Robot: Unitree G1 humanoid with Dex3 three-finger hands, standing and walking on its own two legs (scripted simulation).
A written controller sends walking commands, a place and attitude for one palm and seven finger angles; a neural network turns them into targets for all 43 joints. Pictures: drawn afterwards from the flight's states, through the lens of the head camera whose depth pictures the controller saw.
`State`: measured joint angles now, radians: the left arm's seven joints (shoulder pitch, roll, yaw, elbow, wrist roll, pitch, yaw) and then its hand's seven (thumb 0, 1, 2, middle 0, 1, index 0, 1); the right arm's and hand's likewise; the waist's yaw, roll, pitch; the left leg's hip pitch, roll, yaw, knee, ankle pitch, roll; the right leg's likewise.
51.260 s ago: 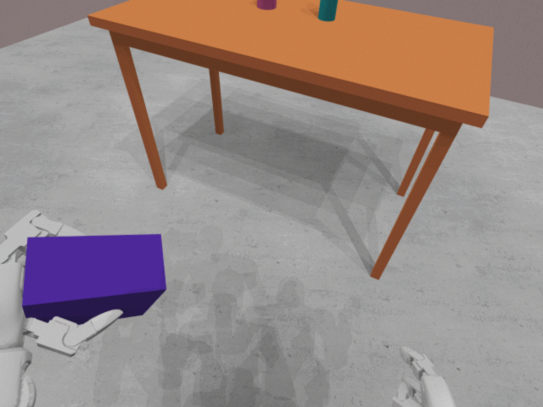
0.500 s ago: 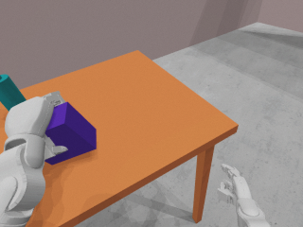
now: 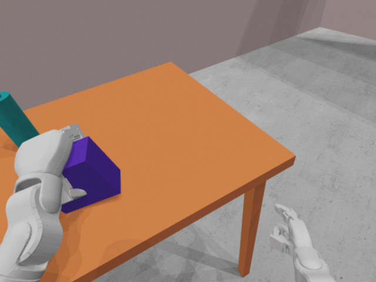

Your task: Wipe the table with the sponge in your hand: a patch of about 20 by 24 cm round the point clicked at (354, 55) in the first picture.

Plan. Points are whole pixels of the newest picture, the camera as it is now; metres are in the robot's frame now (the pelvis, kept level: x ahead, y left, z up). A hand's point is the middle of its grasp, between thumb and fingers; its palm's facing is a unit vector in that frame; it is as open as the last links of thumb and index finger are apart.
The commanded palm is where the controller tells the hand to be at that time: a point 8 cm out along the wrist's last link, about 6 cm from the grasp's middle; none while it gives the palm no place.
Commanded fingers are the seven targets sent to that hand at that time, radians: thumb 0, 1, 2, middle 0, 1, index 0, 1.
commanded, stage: lower the sponge onto the table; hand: left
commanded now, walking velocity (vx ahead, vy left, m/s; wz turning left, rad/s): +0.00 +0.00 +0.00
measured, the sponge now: (82, 182) +0.25 +0.27 +0.13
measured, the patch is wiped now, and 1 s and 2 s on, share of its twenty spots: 0.15 0.40 0.40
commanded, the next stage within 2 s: wipe forward along the first lane in 0.32 s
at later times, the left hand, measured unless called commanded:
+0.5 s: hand (71, 169) +0.24 +0.27 +0.17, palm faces +0.22 -0.11 -0.97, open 10.5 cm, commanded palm +0.20 +0.27 +0.23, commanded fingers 0.00 0.10 1.30 -1.20 -1.60 -1.20 -1.60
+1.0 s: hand (66, 158) +0.28 +0.31 +0.17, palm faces +0.09 -0.01 -1.00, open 10.5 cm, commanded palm +0.24 +0.30 +0.21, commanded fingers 0.00 0.10 1.30 -1.20 -1.60 -1.20 -1.60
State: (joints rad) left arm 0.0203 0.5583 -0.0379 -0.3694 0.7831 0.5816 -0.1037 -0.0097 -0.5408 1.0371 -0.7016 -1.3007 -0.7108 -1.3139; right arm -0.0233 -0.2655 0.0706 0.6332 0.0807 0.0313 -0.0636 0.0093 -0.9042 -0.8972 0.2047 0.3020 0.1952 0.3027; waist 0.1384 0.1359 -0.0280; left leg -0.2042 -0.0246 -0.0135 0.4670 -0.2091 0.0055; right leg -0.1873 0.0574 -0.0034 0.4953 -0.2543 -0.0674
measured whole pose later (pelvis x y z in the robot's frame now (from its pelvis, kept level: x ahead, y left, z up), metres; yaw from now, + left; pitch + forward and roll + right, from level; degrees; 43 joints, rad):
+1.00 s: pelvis +0.00 +0.00 +0.00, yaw +1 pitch -2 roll +1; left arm -0.13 0.60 -0.02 -0.06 0.87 0.48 -0.15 -0.03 -0.54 1.04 -0.70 -1.31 -0.71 -1.31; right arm 0.03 -0.29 0.06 0.67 0.08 0.02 -0.07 0.01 -0.91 -0.90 0.20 0.30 0.19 0.30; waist 0.10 0.13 -0.04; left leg -0.25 -0.03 -0.03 0.50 -0.23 0.00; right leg -0.23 0.06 -0.02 0.52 -0.27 -0.07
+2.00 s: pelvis +0.01 +0.01 +0.00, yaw +2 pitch +3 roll -1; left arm -0.55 0.67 0.00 0.52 0.94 0.28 -0.17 0.00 -0.55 1.04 -0.71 -1.30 -0.71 -1.32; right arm 0.16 -0.31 0.04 0.68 0.10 0.09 -0.07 0.01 -0.91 -0.90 0.20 0.30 0.20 0.30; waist 0.04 0.10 -0.06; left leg -0.36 -0.04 -0.04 0.53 -0.23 0.03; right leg -0.31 0.05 -0.03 0.51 -0.26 -0.05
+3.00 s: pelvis +0.04 +0.03 +0.00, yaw +3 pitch +5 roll +0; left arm -0.63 0.49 -0.24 0.34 0.94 0.55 -0.12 -0.02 -0.53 1.04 -0.68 -1.33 -0.69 -1.34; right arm 0.04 -0.29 0.05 0.68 0.09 0.09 -0.01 0.01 -0.91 -0.90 0.20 0.30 0.19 0.30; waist 0.08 0.10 -0.06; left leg -0.31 -0.07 -0.05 0.47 -0.25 0.05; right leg -0.25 0.01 -0.04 0.46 -0.29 -0.03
